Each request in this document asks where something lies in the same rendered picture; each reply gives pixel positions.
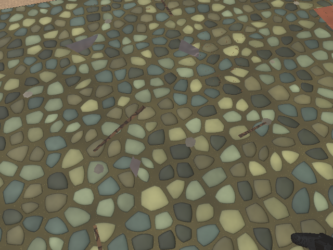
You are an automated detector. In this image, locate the right robot hand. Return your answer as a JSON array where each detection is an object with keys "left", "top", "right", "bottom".
[{"left": 291, "top": 233, "right": 333, "bottom": 250}]

